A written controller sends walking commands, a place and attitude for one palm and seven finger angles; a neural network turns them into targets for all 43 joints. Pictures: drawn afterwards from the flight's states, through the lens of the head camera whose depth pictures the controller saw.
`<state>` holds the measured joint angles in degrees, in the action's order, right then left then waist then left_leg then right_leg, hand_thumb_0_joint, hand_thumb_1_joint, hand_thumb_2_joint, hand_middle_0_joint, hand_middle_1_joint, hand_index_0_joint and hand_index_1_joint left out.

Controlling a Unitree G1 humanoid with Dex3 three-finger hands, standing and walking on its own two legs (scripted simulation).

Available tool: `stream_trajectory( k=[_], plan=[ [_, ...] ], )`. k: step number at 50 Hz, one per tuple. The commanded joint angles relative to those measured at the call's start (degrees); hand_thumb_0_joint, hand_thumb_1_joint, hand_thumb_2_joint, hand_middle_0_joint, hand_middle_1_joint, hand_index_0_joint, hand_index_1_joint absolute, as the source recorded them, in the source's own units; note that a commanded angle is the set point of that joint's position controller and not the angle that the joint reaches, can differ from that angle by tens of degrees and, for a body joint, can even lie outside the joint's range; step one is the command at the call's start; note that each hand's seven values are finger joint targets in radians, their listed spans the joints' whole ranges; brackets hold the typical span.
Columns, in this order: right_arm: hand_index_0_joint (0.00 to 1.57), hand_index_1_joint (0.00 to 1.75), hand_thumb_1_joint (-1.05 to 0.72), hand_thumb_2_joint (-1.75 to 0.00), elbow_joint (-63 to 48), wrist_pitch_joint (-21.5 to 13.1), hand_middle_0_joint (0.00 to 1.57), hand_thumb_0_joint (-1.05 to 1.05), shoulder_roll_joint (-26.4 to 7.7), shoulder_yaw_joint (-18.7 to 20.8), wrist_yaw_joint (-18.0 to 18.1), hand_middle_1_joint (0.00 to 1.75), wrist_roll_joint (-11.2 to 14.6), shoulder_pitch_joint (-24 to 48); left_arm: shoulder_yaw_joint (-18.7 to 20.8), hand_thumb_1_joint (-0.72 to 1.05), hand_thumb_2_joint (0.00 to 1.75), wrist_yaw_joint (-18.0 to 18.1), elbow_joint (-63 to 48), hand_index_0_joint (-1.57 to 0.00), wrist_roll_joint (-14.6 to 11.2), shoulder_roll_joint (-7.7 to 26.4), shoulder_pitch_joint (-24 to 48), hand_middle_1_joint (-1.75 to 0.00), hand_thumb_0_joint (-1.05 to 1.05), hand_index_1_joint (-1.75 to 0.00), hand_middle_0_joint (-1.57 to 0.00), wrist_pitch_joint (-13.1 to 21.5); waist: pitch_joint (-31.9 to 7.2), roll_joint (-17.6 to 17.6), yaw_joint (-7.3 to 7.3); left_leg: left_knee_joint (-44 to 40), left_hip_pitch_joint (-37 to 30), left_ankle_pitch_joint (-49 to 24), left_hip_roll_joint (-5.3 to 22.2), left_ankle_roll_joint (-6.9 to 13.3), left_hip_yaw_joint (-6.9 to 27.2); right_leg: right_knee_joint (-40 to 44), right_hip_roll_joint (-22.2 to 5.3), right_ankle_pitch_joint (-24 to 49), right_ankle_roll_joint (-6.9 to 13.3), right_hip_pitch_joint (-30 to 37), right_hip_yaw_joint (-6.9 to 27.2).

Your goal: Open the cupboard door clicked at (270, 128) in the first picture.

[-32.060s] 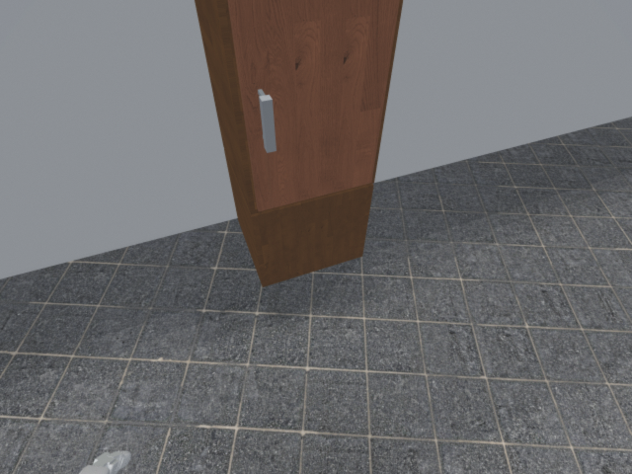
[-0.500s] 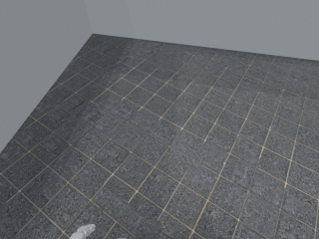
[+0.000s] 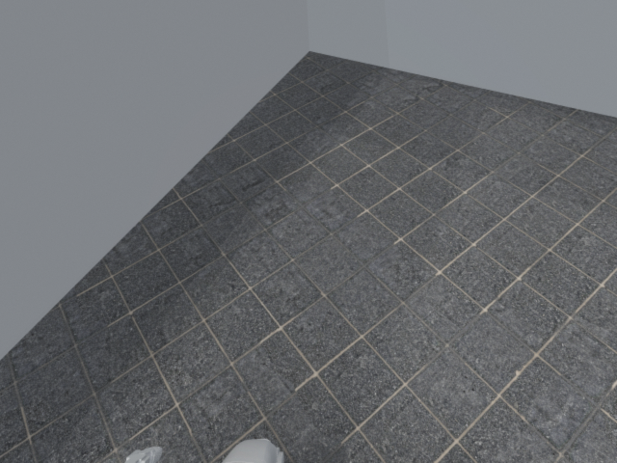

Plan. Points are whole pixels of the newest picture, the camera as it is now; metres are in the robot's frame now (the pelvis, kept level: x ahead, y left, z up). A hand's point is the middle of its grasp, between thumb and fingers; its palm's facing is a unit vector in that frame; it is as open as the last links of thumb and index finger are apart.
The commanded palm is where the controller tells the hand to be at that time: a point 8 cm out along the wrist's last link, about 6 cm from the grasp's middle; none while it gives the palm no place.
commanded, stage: turn to face it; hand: left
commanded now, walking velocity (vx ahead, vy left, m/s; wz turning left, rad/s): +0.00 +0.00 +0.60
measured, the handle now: out of the picture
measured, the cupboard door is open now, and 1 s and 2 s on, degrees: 44 44 44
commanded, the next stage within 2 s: none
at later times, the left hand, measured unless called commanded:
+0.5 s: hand out of the picture +0.03 +0.22 -0.16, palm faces +0.33 -0.90 -0.27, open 7.4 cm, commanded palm none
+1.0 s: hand out of the picture -0.02 +0.18 -0.18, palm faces +0.58 -0.78 -0.23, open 7.4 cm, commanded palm none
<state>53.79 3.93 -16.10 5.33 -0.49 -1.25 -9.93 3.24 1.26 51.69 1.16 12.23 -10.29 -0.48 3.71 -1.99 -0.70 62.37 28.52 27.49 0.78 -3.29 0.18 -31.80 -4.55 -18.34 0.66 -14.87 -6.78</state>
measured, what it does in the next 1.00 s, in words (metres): steps on the spot, turning left: left foot, then right foot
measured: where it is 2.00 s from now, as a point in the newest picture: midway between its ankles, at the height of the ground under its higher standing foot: outside the picture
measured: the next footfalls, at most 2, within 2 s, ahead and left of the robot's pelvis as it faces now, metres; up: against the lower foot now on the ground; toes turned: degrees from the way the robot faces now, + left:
left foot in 0.26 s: +0.04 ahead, +0.12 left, +0.00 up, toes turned +15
right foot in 0.58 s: +0.12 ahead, -0.16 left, +0.00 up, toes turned +19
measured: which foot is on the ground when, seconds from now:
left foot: up 0.00-0.24, down 0.26-0.58, up 0.60-0.84, down 0.86-1.00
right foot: down 0.00-0.24, up 0.26-0.56, down 0.58-0.86, up 0.88-1.00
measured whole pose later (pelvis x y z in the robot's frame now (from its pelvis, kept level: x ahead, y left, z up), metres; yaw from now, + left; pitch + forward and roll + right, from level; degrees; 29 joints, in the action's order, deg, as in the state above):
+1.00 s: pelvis +0.03 -0.04 -0.01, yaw +36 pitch +1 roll +0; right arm 50.2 1.3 -13.4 2.7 -0.5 -1.7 -9.3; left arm 3.7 0.3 51.3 1.0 14.9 -9.3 -3.9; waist 5.9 2.7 -0.5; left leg 34.8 20.5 15.8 -0.1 0.5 0.3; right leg -61.1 -5.1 -28.1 -4.5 -26.8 -2.2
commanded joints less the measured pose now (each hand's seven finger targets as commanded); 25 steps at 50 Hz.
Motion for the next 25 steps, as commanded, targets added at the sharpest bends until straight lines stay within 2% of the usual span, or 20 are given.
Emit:
stream_trajectory(
  k=[1,3,7,8,9,10,11,12,13,14,15,16,17,18,19,21,24,25],
  plan=[
    [0.20,0.30,-0.90,-0.90,-5.71,-1.00,0.20,0.00,-0.78,-0.43,-0.76,0.30,0.48,3.95,1.59,0.90,0.90,0.56,-3.08,-0.20,0.08,8.40,-3.51,-0.30,0.00,-0.30,-0.20,1.32,-4.35,14.31,1.20,-2.54,4.41,-1.87,1.33,-1.06,-2.96,9.72,-12.75,40.60,5.29,11.52,5.08],
    [0.20,0.30,-0.90,-0.90,-6.12,-1.16,0.20,0.00,-0.17,-1.01,-1.04,0.30,0.61,5.77,1.89,0.90,0.90,0.59,-2.44,-0.20,0.13,9.65,-5.98,-0.30,0.00,-0.30,-0.20,1.41,-6.02,12.10,2.25,-9.64,2.37,-3.14,0.91,-1.06,-4.84,8.22,-13.54,43.87,5.32,14.80,3.94],
    [0.20,0.30,-0.90,-0.90,-7.24,-1.71,0.20,0.00,-0.31,-1.53,-1.10,0.30,0.72,7.38,2.41,0.90,0.90,0.50,-1.94,-0.20,0.47,11.44,-7.34,-0.30,0.00,-0.30,-0.20,1.32,-8.21,13.44,3.20,-20.89,-2.36,-2.82,0.04,0.03,-6.84,4.49,-15.16,47.39,5.65,17.95,3.48],
    [0.20,0.30,-0.90,-0.90,-7.33,-1.79,0.20,0.00,-0.70,-1.55,-1.02,0.30,0.73,6.83,2.54,0.90,0.90,0.39,-2.14,-0.20,0.33,11.99,-6.82,-0.30,0.00,-0.30,-0.20,1.26,-8.09,13.81,2.72,-23.12,-4.40,-4.28,-0.32,0.42,-7.51,3.73,-15.53,46.87,5.34,16.47,2.42],
    [0.20,0.30,-0.90,-0.90,-7.15,-1.93,0.20,0.00,-1.48,-1.47,-0.89,0.30,0.63,5.38,2.70,0.90,0.90,0.25,-2.26,-0.20,0.15,12.17,-5.95,-0.30,0.00,-0.30,-0.20,1.22,-8.45,13.18,1.65,-26.76,-7.97,-7.17,-0.58,0.93,-7.68,1.51,-15.29,45.93,4.43,14.68,1.36],
    [0.20,0.30,-0.90,-0.90,-6.66,-2.05,0.20,0.00,-2.75,-1.12,-0.77,0.30,0.43,2.73,2.84,0.90,0.90,0.07,-2.54,-0.20,-0.20,12.32,-4.77,-0.30,0.00,-0.30,-0.20,1.17,-8.97,11.58,-0.15,-31.91,-13.90,-12.59,-0.86,1.62,-7.54,-2.20,-14.61,42.93,2.62,11.09,-0.55],
    [0.20,0.30,-0.90,-0.90,-5.62,-2.30,0.20,0.00,-5.27,-0.36,-0.64,0.30,0.13,-1.57,2.69,0.90,0.90,-0.17,-3.10,-0.20,-0.59,11.80,-3.44,-0.30,0.00,-0.30,-0.20,0.99,-10.79,6.95,-2.81,-36.63,-24.01,-22.76,1.86,3.29,-4.52,-9.51,-13.50,34.34,-0.16,3.37,-2.57],
    [0.20,0.30,-0.90,-0.90,-5.27,-2.70,0.20,0.00,-11.69,1.36,-0.39,0.30,-0.34,-5.75,1.95,0.90,0.90,-0.58,-4.94,-0.20,-0.89,8.36,-2.43,-0.30,0.00,-0.30,-0.20,0.61,-12.61,-9.72,-4.97,-38.43,-34.16,-40.08,16.88,10.44,15.73,-22.80,-5.13,-0.77,-4.77,-12.88,-4.50],
    [0.20,0.30,-0.90,-0.90,-4.40,-2.28,0.20,0.00,-15.47,2.05,0.28,0.30,0.05,-8.89,1.20,0.90,0.90,-0.29,-7.18,-0.20,-0.70,7.08,0.92,-0.30,0.00,-0.30,-0.20,-0.08,-12.17,-14.12,-6.22,-39.85,-33.02,-55.05,25.33,18.33,25.32,-33.03,-1.43,-20.77,-5.92,-20.43,1.65],
    [0.20,0.30,-0.90,-0.90,-4.41,-2.07,0.20,0.00,-14.92,1.77,0.54,0.30,-0.09,-7.45,1.56,0.90,0.90,0.02,-7.94,-0.20,-0.36,8.92,2.08,-0.30,0.00,-0.30,-0.20,-0.78,-9.96,-7.00,-5.18,-40.45,-28.12,-42.82,25.49,19.72,21.93,-36.26,-2.63,-18.68,-5.21,-20.53,6.75],
    [0.20,0.30,-0.90,-0.90,-5.59,-2.47,0.20,0.00,-13.10,1.45,0.92,0.30,-0.12,-4.30,1.82,0.90,0.90,-0.05,-7.28,-0.20,-0.08,8.44,2.86,-0.30,0.00,-0.30,-0.20,-1.02,-7.88,-5.77,-3.98,-42.47,-23.56,-33.61,21.89,17.87,21.58,-36.05,-2.66,-14.67,-5.28,-20.98,6.68],
    [0.20,0.30,-0.90,-0.90,-6.54,-2.56,0.20,0.00,-11.75,1.08,1.28,0.30,-0.25,-0.75,2.12,0.90,0.90,-0.14,-5.96,-0.20,0.05,8.10,2.41,-0.30,0.00,-0.30,-0.20,-1.32,-5.84,-8.28,-2.32,-42.97,-19.12,-28.77,18.22,15.58,19.61,-35.53,-2.57,-11.20,-5.35,-19.42,7.51],
    [0.20,0.30,-0.90,-0.90,-7.15,-2.66,0.20,0.00,-10.67,0.54,1.41,0.30,-0.20,2.19,2.14,0.90,0.90,-0.50,-5.15,-0.20,0.14,8.40,1.07,-0.30,0.00,-0.30,-0.20,-1.59,-4.27,-8.76,-0.68,-43.25,-15.96,-25.42,15.53,13.30,15.82,-34.32,-2.35,-7.97,-5.51,-17.57,7.90],
    [0.20,0.30,-0.90,-0.90,-7.25,-2.76,0.20,0.00,-9.84,0.29,1.45,0.30,-0.20,3.26,2.18,0.90,0.90,-0.80,-4.77,-0.20,0.06,7.95,-0.14,-0.30,0.00,-0.30,-0.20,-1.77,-3.92,-9.06,0.17,-43.47,-14.62,-24.46,13.68,12.27,14.38,-31.86,-1.46,-6.88,-5.51,-15.80,7.18],
    [0.20,0.30,-0.90,-0.90,-7.27,-2.75,0.20,0.00,-9.97,0.32,1.41,0.30,-0.21,3.56,2.17,0.90,0.90,-0.97,-4.45,-0.20,-0.02,7.63,-0.71,-0.30,0.00,-0.30,-0.20,-1.92,-4.08,-8.72,0.55,-43.62,-13.54,-22.42,12.52,11.78,13.73,-29.30,-0.75,-6.48,-5.46,-13.96,6.50],
    [0.20,0.30,-0.90,-0.90,-7.27,-2.68,0.20,0.00,-10.30,0.74,1.23,0.30,-0.32,3.02,2.01,0.90,0.90,-1.07,-4.73,-0.20,-0.22,7.03,-0.51,-0.30,0.00,-0.30,-0.20,-1.77,-5.66,-7.09,0.34,-43.31,-13.26,-19.52,11.56,11.66,14.02,-22.19,0.63,-6.95,-5.09,-10.54,5.65],
    [0.20,0.30,-0.90,-0.90,-7.00,-2.27,0.20,0.00,-10.50,1.32,0.95,0.30,-0.43,2.80,1.87,0.90,0.90,-1.03,-5.29,-0.20,-0.26,6.48,-0.65,-0.30,0.00,-0.30,-0.20,-1.37,-6.18,-8.29,0.27,-42.64,-11.00,-15.77,10.37,11.14,16.19,-13.27,3.07,-6.21,-4.67,-5.28,4.30],
    [0.20,0.30,-0.90,-0.90,-7.23,-2.07,0.20,0.00,-10.54,1.49,0.91,0.30,-0.35,3.40,1.85,0.90,0.90,-0.97,-5.02,-0.20,-0.31,6.62,-1.95,-0.30,0.00,-0.30,-0.20,-1.14,-6.25,-8.42,0.98,-41.36,-9.36,-15.78,9.93,10.70,16.46,-9.05,3.75,-4.55,-4.54,-2.02,3.90]
  ],
)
